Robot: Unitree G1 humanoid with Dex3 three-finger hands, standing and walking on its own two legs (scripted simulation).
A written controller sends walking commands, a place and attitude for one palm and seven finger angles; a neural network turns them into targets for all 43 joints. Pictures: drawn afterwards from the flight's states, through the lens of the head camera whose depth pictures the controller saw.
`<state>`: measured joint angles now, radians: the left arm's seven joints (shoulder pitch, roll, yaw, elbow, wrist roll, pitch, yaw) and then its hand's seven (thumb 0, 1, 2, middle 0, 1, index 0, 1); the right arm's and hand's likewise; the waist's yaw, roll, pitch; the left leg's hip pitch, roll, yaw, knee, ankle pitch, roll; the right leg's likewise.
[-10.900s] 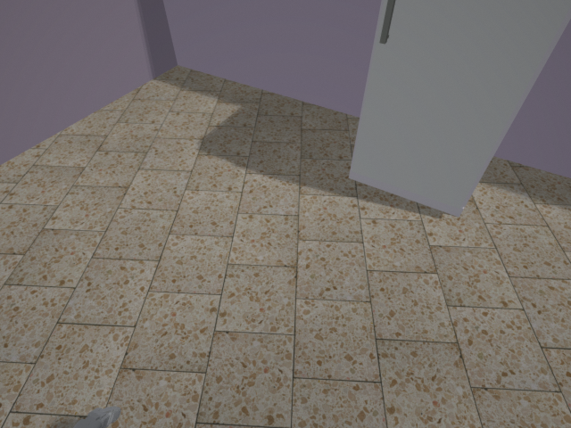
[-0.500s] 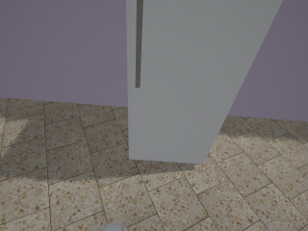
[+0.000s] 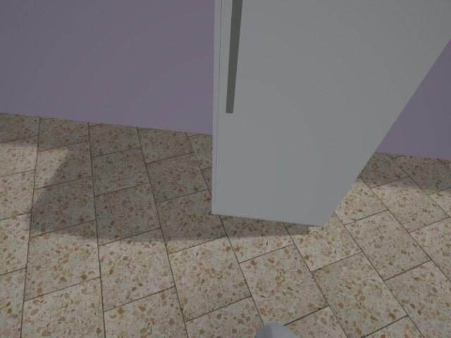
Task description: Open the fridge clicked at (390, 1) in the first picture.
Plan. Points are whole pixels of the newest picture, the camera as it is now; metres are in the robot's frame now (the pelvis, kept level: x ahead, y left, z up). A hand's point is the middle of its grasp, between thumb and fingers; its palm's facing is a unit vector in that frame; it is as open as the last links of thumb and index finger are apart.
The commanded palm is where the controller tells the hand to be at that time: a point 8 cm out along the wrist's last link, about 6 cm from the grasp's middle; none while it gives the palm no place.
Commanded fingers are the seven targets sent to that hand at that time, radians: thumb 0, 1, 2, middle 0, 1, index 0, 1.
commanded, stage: come to a stop and stand still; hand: left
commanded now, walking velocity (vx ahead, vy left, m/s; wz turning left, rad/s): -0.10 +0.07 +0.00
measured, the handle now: (235, 38) +0.73 +0.02 +0.18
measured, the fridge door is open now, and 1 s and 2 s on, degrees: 0 0 0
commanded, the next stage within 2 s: look again from close up in 0.44 s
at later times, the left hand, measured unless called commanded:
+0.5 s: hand out of the picture +0.08 +0.15 -0.18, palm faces +0.08 -0.97 -0.21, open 7.2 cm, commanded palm none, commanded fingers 0.00 0.90 0.90 -0.20 -0.30 -0.20 -0.30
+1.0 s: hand out of the picture +0.04 +0.14 -0.18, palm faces +0.06 -0.98 -0.19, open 7.3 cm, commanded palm none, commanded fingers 0.00 0.90 0.90 -0.20 -0.30 -0.20 -0.30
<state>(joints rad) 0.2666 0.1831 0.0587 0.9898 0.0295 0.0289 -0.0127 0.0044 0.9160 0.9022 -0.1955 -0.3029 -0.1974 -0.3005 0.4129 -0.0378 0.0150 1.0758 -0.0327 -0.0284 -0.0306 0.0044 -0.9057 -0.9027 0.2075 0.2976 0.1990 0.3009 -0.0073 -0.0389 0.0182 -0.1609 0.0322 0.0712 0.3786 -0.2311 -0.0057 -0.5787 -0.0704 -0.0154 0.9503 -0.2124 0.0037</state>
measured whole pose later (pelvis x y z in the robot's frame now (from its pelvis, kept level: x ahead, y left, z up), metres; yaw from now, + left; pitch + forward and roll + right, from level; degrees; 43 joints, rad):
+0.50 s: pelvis +0.03 -0.03 -0.01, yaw +2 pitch +0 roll +1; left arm 0.21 0.16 0.03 1.01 0.02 0.01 0.03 0.00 0.94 0.90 -0.20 -0.30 -0.20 -0.30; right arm 0.24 -0.16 -0.03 1.01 -0.02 0.02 -0.03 0.01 -0.93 -0.90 0.20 0.30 0.19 0.30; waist 0.02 0.00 0.03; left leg -0.22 0.02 0.07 0.51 -0.29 0.00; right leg -0.33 -0.04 -0.07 0.53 -0.20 -0.02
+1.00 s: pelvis +0.05 -0.03 +0.00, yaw +1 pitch +0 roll +0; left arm 0.28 0.14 0.00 1.12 0.01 -0.01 0.03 0.01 0.93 0.90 -0.20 -0.30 -0.20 -0.30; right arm 0.33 -0.10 0.02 1.13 -0.01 -0.01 -0.03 0.00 -0.91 -0.90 0.20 0.30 0.19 0.30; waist 0.01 0.01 0.03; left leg -0.12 0.02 0.07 0.40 -0.27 -0.01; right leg -0.24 -0.03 -0.08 0.44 -0.19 -0.01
